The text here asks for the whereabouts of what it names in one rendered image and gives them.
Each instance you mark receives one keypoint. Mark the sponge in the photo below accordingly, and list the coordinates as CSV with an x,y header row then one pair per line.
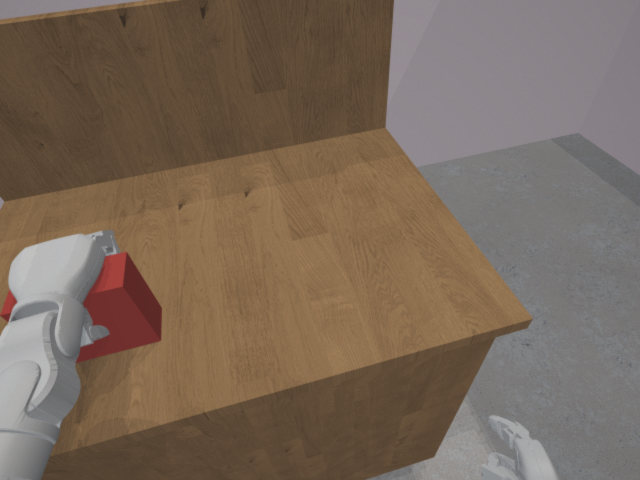
x,y
121,301

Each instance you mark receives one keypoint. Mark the left robot hand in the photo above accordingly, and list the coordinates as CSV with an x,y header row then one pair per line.
x,y
67,266

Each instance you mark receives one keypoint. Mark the right robot hand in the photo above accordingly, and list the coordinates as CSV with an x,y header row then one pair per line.
x,y
531,462

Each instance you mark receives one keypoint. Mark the left robot forearm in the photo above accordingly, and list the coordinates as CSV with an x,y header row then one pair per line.
x,y
39,384

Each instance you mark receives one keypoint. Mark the table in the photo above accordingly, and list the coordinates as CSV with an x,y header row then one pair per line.
x,y
324,314

